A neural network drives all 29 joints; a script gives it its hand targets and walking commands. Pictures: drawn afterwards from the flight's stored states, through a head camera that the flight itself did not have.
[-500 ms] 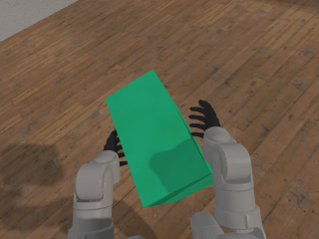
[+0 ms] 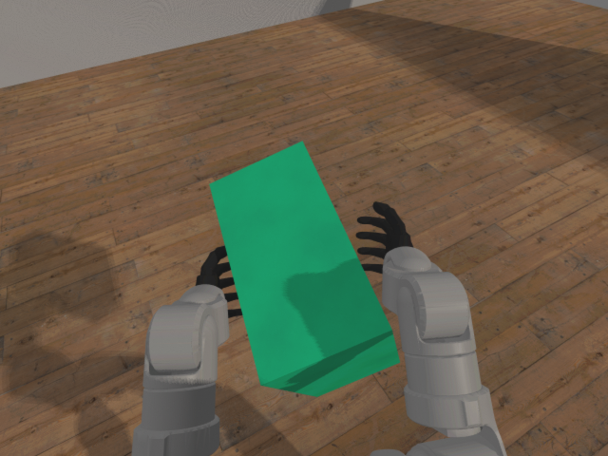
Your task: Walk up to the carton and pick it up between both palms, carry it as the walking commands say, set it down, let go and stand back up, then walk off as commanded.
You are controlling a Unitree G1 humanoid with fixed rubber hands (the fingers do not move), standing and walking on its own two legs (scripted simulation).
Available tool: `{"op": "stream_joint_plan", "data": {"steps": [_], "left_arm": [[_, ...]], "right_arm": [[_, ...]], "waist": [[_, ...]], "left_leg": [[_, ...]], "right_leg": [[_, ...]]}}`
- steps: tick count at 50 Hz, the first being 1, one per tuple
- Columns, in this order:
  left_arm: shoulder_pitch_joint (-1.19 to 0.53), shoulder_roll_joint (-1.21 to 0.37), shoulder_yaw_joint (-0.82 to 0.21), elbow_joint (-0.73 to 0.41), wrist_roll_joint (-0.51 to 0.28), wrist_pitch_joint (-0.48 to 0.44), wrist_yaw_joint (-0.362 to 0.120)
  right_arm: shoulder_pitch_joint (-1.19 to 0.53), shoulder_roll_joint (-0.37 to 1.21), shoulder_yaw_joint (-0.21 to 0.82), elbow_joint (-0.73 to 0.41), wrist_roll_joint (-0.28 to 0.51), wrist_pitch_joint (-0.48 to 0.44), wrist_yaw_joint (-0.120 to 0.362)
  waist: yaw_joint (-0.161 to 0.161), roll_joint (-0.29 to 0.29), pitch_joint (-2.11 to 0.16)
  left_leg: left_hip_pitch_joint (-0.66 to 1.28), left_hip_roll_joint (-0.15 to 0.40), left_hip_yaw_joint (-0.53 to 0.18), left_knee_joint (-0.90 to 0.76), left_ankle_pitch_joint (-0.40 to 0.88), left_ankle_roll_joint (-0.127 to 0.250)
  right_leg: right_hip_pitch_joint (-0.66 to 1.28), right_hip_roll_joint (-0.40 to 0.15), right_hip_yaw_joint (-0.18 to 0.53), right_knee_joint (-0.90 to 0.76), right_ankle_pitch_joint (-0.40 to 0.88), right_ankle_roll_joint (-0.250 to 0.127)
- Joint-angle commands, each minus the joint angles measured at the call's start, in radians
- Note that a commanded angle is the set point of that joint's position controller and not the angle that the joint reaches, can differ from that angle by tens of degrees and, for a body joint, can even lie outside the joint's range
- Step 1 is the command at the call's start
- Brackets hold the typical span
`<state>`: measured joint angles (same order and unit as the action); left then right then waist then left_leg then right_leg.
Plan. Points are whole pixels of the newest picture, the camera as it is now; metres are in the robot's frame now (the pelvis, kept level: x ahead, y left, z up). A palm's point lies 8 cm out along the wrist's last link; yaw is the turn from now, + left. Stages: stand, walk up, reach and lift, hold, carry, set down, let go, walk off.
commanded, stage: carry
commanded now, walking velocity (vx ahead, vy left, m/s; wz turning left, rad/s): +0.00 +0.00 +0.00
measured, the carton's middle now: (310, 278) +0.35 +0.00 +0.03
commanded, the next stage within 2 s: none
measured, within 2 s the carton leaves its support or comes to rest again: neither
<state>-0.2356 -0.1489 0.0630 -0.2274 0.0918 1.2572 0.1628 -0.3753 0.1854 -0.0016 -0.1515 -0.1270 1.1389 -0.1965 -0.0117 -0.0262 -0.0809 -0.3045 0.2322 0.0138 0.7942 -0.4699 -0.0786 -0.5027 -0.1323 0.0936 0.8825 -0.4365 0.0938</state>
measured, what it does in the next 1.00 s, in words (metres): steps to the right: left foot, then left foot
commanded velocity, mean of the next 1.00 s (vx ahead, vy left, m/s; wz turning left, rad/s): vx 0.00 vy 0.00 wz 0.00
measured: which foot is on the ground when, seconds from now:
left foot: up 0.00-0.24, down 0.26-0.40, up 0.42-0.60, down 0.62-0.74, up 0.76-0.96, down 0.98-1.00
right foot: down 0.00-0.58, up 0.60-0.72, down 0.74-1.00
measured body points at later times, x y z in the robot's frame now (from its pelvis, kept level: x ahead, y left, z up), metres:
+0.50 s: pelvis +0.12 -0.17 +0.06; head +0.14 -0.19 +0.51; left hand +0.42 -0.01 +0.13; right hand +0.43 -0.25 +0.08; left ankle +0.09 -0.03 -0.61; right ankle +0.03 -0.16 -0.68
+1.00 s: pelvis +0.22 -0.29 +0.04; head +0.25 -0.29 +0.49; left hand +0.52 -0.15 +0.06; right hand +0.54 -0.38 +0.05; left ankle +0.18 -0.19 -0.68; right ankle +0.21 -0.37 -0.68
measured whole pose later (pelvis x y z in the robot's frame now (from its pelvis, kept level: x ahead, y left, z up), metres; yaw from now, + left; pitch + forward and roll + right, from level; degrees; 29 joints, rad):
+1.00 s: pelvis +0.22 -0.29 +0.04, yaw +4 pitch +5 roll +0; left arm -0.26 -0.15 0.06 0.12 0.16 0.89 0.16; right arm -0.29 0.16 -0.03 0.17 -0.10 0.92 -0.21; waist 0.00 0.00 -0.06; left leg -0.35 0.03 0.10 0.64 -0.33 0.02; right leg -0.37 0.08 -0.01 0.62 -0.34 -0.08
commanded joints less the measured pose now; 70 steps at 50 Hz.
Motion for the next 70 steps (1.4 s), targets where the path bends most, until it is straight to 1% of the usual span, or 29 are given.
{"op": "stream_joint_plan", "data": {"steps": [1,9,13,15,17,18,19,21,22,23,25,26,27,28,29,31,32,33,34,35,36,38,40,45,51,53,57,64,70], "left_arm": [[-0.623,-0.758,-0.425,-0.113,-0.234,-0.099,-0.188],[-0.54,-0.89,-0.438,-0.29,-0.275,-0.157,-0.133],[-0.29,-0.839,-0.44,-0.137,-0.224,-0.102,-0.112],[-0.216,-0.849,-0.41,-0.041,-0.197,-0.089,-0.114],[-0.237,-0.822,-0.351,0.039,-0.169,-0.074,-0.122],[-0.174,-0.82,-0.246,0.271,-0.089,-0.095,-0.131],[-0.179,-0.885,-0.331,0.149,-0.16,-0.099,-0.137],[-0.248,-0.829,-0.215,0.31,-0.094,-0.162,-0.157],[-0.374,-0.949,-0.393,0.058,-0.222,-0.168,-0.181],[-0.39,-0.949,-0.317,0.198,-0.174,-0.164,-0.198],[-0.336,-1.006,-0.342,0.288,-0.176,-0.22,-0.224],[-0.277,-0.932,-0.136,0.611,-0.025,-0.283,-0.237],[-0.399,-1.003,-0.369,0.234,-0.202,-0.303,-0.233],[-0.402,-0.982,-0.28,0.342,-0.117,-0.31,-0.239],[-0.625,-1.033,-0.622,-0.078,-0.329,-0.292,-0.249],[-0.436,-1.033,-0.553,0.036,-0.319,-0.225,-0.27],[0.027,-0.604,0.345,1.423,0.396,-0.431,-0.223],[-0.191,-0.818,-0.301,0.312,-0.08,-0.505,-0.178],[-0.361,-0.944,-0.476,0.112,-0.198,-0.393,-0.18],[-0.54,-0.872,-0.319,0.152,-0.126,-0.407,-0.196],[-0.45,-0.79,-0.32,0.152,-0.12,-0.372,-0.152],[-0.316,-0.675,-0.286,0.244,-0.074,-0.334,-0.103],[-0.309,-0.753,-0.207,0.453,-0.019,-0.379,-0.132],[-0.632,-0.932,-0.439,0.085,-0.241,-0.44,-0.19],[-0.377,-0.893,-0.428,0.204,-0.148,-0.472,-0.204],[-0.5,-0.963,-0.489,0.156,-0.181,-0.461,-0.229],[-0.442,-0.913,-0.421,0.22,-0.145,-0.449,-0.224],[-0.441,-1.026,-0.415,0.305,-0.139,-0.456,-0.264],[-0.406,-1.036,-0.382,0.365,-0.1,-0.475,-0.277]], "right_arm": [[-0.284,0.93,0.496,0.024,0.323,0.051,0.192],[-0.434,1.017,0.541,-0.247,0.48,-0.013,0.191],[-0.224,0.871,0.468,-0.197,0.382,-0.011,0.164],[-0.2,0.792,0.458,-0.188,0.335,-0.025,0.155],[-0.238,0.706,0.417,-0.179,0.293,-0.023,0.137],[-0.278,0.653,0.321,-0.051,0.21,-0.049,0.136],[-0.352,0.677,0.417,-0.21,0.29,-0.05,0.138],[-0.36,0.633,0.263,-0.014,0.191,-0.104,0.143],[-0.454,0.78,0.455,-0.249,0.314,-0.107,0.148],[-0.484,0.791,0.38,-0.129,0.266,-0.103,0.154],[-0.532,0.874,0.445,-0.127,0.262,-0.148,0.168],[-0.423,0.771,0.209,0.237,0.094,-0.206,0.183],[-0.376,0.865,0.441,-0.07,0.264,-0.216,0.195],[-0.347,0.817,0.277,0.115,0.168,-0.229,0.206],[-0.509,0.916,0.522,-0.274,0.341,-0.178,0.223],[-0.356,0.925,0.595,-0.176,0.307,-0.092,0.247],[0.028,0.463,-0.306,1.246,-0.358,-0.303,0.24],[-0.313,0.71,0.398,0.117,0.175,-0.364,0.237],[-0.427,0.884,0.601,-0.086,0.378,-0.257,0.233],[-0.544,0.928,0.535,0.058,0.412,-0.267,0.262],[-0.414,0.746,0.449,0.055,0.341,-0.238,0.206],[-0.237,0.534,0.339,0.197,0.221,-0.196,0.154],[-0.428,0.672,0.387,0.215,0.227,-0.244,0.173],[-0.585,0.882,0.443,0.008,0.32,-0.304,0.198],[-0.206,0.879,0.364,0.259,0.159,-0.35,0.225],[-0.243,0.941,0.387,0.251,0.17,-0.341,0.245],[-0.204,0.886,0.357,0.244,0.135,-0.325,0.224],[-0.345,1.004,0.425,0.185,0.202,-0.334,0.265],[-0.348,0.994,0.406,0.238,0.19,-0.341,0.298]], "waist": [[-0.005,-0.351,-0.181],[0.035,-0.128,-0.487],[0.027,0.265,-0.598],[0.023,0.33,-0.52],[0.028,0.212,-0.474],[0.04,-0.022,-0.439],[0.042,-0.195,-0.317],[0.027,-0.131,-0.296],[0.029,-0.152,-0.245],[0.026,-0.122,-0.233],[0.019,-0.378,-0.199],[-0.03,-0.398,-0.182],[-0.133,-0.21,-0.278],[-0.102,0.645,-0.445],[-0.046,0.187,-0.385],[-0.051,-0.106,-0.328],[-0.009,0.04,-0.303],[0.032,0.232,-0.311],[0.035,0.35,-0.281],[0.021,0.144,-0.171],[0.015,-0.109,-0.132],[0.016,-0.249,-0.154],[0.015,-0.181,-0.094],[0.015,-0.185,-0.346],[0.034,0.205,-0.52],[0.022,0.192,-0.513],[0.028,-0.135,-0.405],[0.033,-0.089,-0.35],[0.034,0.051,-0.422]], "left_leg": [[-0.191,-0.184,0.025,0.285,-0.125,0.007],[-0.039,-0.126,0.001,-0.065,0.051,0.076],[0.435,-0.025,-0.031,-0.073,1.201,0.164],[0.606,-0.025,0.012,-0.022,1.546,0.198],[0.312,-0.108,0.102,0.107,1.222,0.156],[-0.046,-0.18,0.152,0.202,0.564,0.129],[-0.378,-0.247,0.169,0.262,-0.039,0.106],[-0.419,-0.219,0.13,0.173,-0.02,0.126],[-0.451,-0.219,0.135,0.208,0.023,0.127],[-0.372,-0.252,0.188,0.196,0.026,0.128],[-0.077,-0.323,0.373,-0.06,-0.019,0.151],[0.082,-0.301,0.395,-0.243,-0.008,0.221],[0.4,-0.125,0.31,-0.484,0.25,0.398],[0.425,0.465,-0.449,-0.406,0.805,0.618],[0.201,0.233,-0.313,-0.316,0.722,0.453],[-0.005,0.046,-0.042,-0.379,0.665,0.291],[-0.03,0.11,-0.06,-0.388,0.472,0.193],[-0.013,0.067,0.073,-0.398,0.102,0.168],[-0.084,0.015,0.073,-0.208,0.145,0.133],[-0.175,-0.122,0.169,-0.087,0.112,0.121],[-0.263,-0.208,0.192,0.063,-0.107,0.082],[-0.22,-0.202,0.097,0.218,-0.111,0.037],[-0.117,-0.159,0.046,0.181,0.017,0.048],[-0.031,-0.165,0.033,-0.116,0.076,0.091],[0.46,-0.055,0.031,-0.103,1.223,0.169],[0.34,-0.077,0.053,-0.092,0.979,0.151],[-0.164,-0.21,0.107,-0.045,0.047,0.105],[-0.032,-0.202,0.097,-0.162,0.098,0.126],[0.22,-0.059,0.017,-0.186,0.93,0.17]], "right_leg": [[0.177,-0.223,0.318,-0.484,0.75,-0.157],[0.582,-0.154,0.085,-0.23,1.246,-0.209],[0.332,-0.019,-0.029,-0.167,0.794,-0.118],[0.133,0.065,-0.118,-0.365,0.519,-0.06],[0.43,0.047,-0.066,-0.494,0.852,-0.072],[0.719,-0.024,0.027,-0.415,1.361,-0.097],[0.931,-0.1,0.106,-0.342,1.851,-0.125],[0.924,-0.118,0.065,-0.372,1.753,-0.083],[0.88,-0.085,0.011,-0.404,1.68,-0.014],[0.796,-0.056,-0.016,-0.448,1.665,0.082],[0.515,0.077,-0.247,-0.506,2.059,0.354],[0.329,0.168,-0.333,-0.257,2.196,0.474],[0.051,0.29,-0.386,0.377,2.021,0.587],[-0.219,0.244,0.05,1.307,-0.266,0.3],[-0.076,0.069,0.325,0.85,-0.385,0.002],[0.109,0.133,-0.056,0.372,-0.122,-0.115],[0.14,0.076,-0.006,0.049,-0.166,-0.118],[0.191,0.08,-0.082,-0.22,-0.072,-0.112],[0.285,0.043,0.03,-0.513,0.029,-0.111],[0.256,0.104,0.008,-0.537,0.034,-0.088],[0.241,-0.034,0.175,-0.574,0.253,-0.123],[0.094,-0.167,0.333,-0.62,0.311,-0.241],[-0.06,-0.101,0.365,-0.56,0.297,-0.244],[0.396,-0.077,0.141,-0.371,0.933,-0.233],[0.213,0.078,0.001,-0.299,0.645,-0.152],[0.326,0.051,0.015,-0.364,0.774,-0.14],[0.745,-0.083,0.166,-0.32,1.545,-0.205],[0.581,-0.069,0.095,-0.365,1.294,-0.147],[0.448,0.031,0.008,-0.339,0.76,-0.14]]}}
